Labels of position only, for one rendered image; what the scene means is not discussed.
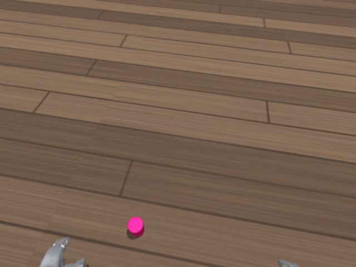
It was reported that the left robot hand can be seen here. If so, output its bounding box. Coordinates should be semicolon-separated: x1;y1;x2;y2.
39;237;86;267

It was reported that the cup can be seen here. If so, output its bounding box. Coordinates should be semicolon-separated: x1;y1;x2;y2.
128;217;144;237

